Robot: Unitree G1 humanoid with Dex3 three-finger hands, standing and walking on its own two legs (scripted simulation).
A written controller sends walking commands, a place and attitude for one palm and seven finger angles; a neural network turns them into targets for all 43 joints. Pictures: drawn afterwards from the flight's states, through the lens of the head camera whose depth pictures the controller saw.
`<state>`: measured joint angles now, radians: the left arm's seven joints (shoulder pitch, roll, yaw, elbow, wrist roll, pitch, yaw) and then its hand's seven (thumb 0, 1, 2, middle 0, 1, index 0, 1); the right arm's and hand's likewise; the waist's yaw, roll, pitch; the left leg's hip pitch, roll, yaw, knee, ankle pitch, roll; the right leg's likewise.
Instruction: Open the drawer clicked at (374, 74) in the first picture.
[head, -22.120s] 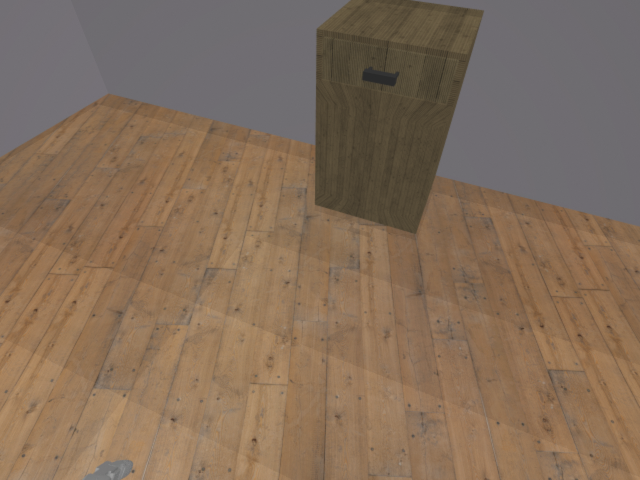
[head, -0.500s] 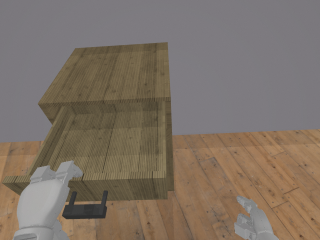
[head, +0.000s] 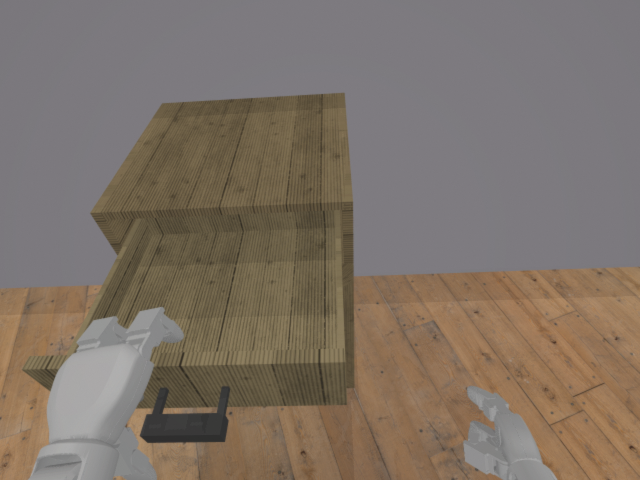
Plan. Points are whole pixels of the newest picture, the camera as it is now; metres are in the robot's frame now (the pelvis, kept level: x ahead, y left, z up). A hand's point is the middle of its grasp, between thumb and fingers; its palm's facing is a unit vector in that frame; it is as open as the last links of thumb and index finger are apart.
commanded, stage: draw the hand back to the body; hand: left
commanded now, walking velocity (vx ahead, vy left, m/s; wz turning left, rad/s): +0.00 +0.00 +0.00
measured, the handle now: (189, 410) +0.22 +0.23 -0.07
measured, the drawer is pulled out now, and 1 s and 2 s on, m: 0.30 0.30 0.30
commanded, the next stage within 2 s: step back with the hand held close in 1.70 s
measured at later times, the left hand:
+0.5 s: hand (126, 398) +0.17 +0.23 +0.09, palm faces +0.03 -0.14 -0.99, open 13.8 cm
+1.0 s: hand (138, 343) +0.20 +0.21 +0.16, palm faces +0.36 -0.86 -0.36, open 12.8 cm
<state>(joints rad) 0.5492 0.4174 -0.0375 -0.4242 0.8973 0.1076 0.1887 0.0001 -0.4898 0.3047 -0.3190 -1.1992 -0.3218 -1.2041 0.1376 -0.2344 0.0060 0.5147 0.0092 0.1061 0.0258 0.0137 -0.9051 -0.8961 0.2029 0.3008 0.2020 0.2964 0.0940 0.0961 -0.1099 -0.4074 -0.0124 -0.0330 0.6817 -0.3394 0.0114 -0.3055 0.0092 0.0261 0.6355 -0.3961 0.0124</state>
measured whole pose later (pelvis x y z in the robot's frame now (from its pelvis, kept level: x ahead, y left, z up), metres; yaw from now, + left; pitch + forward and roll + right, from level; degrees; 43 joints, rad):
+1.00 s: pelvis +0.02 -0.01 +0.01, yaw +1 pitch -2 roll +0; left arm 0.56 0.31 0.18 -0.52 -0.02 -0.05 0.14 -0.01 -0.25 0.41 -0.30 -1.04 -0.30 -1.05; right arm 0.22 -0.18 0.05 0.59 0.00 -0.13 -0.08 0.01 -0.90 -0.90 0.20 0.30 0.20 0.30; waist 0.04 0.03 -0.03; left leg -0.20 -0.01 -0.06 0.53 -0.30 -0.01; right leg -0.09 0.01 0.00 0.48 -0.36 0.00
